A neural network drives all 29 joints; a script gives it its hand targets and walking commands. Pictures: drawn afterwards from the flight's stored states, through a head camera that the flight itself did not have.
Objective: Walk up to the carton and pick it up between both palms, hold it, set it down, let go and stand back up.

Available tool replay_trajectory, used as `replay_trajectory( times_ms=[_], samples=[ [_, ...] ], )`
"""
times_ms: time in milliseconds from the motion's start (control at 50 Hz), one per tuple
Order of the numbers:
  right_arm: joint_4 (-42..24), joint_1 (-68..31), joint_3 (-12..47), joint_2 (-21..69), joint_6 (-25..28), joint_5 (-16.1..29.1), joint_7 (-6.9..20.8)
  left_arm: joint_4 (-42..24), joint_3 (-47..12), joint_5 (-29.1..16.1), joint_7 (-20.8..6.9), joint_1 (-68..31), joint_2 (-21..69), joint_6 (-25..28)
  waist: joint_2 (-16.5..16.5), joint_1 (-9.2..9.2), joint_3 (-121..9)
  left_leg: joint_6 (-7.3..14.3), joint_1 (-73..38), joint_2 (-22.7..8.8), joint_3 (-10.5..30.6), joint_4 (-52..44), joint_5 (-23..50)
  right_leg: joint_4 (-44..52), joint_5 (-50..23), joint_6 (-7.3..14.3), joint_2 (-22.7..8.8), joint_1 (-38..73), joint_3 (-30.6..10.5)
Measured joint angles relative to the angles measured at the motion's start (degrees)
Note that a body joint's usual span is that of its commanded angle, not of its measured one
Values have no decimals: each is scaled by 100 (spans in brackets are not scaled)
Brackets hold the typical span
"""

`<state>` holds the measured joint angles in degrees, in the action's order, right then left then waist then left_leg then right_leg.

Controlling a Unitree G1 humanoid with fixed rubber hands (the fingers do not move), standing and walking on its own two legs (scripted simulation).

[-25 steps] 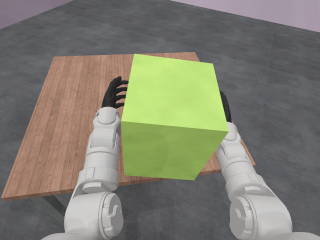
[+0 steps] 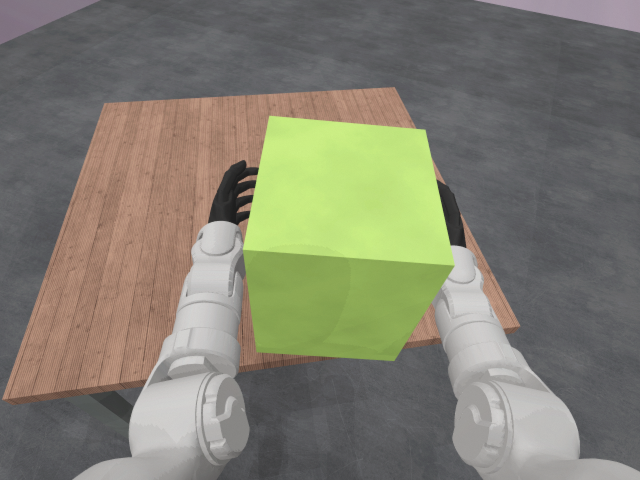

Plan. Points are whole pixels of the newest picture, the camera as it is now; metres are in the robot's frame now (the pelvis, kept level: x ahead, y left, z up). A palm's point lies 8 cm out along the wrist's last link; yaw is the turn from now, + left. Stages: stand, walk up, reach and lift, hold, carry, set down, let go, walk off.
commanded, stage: set down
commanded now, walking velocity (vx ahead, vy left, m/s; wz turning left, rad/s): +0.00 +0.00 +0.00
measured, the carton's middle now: (336, 247) +0.39 +0.00 +0.06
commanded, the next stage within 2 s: none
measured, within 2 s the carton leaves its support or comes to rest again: rests again in 0.98 s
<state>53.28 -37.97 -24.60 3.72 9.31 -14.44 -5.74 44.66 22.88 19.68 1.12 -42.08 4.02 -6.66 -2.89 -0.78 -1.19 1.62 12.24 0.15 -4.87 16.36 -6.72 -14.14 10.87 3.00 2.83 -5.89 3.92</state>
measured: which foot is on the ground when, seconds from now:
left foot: down 0.00-1.00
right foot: down 0.00-1.00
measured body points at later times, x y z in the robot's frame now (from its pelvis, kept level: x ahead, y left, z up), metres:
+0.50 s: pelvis +0.01 +0.00 +0.00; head +0.06 +0.02 +0.45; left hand +0.43 +0.15 +0.06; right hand +0.41 -0.15 +0.05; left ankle +0.02 +0.10 -0.75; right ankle -0.04 -0.08 -0.75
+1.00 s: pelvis +0.01 +0.00 -0.01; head +0.09 +0.01 +0.44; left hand +0.43 +0.14 +0.02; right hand +0.42 -0.15 +0.02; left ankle +0.02 +0.10 -0.75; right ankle -0.04 -0.08 -0.75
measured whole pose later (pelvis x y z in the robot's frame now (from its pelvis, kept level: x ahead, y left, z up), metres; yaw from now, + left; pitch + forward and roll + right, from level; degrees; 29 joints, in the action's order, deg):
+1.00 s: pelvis +0.01 +0.00 -0.01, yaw -2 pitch +17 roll +0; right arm 58.2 -40.2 -32.6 3.7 18.8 -23.8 -4.3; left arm 60.4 25.8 19.2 4.6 -44.8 2.6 11.0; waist -0.7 -1.4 -7.6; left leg 1.8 29.3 -0.8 -6.2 18.5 -6.3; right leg -16.8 10.2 3.0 3.3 -23.7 3.0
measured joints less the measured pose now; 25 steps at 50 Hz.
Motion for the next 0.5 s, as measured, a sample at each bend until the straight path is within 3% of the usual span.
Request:
replay_trajectory(
  times_ms=[500],
  samples=[
    [144, -203, -813, 104, 249, -742, 257, 752, 271, 93, 91, -263, -33, 622, 82, -36, -241, 19, 674, -21, -76, 88, -29, -75, -6, -12, 4, -692, -68]
  ],
)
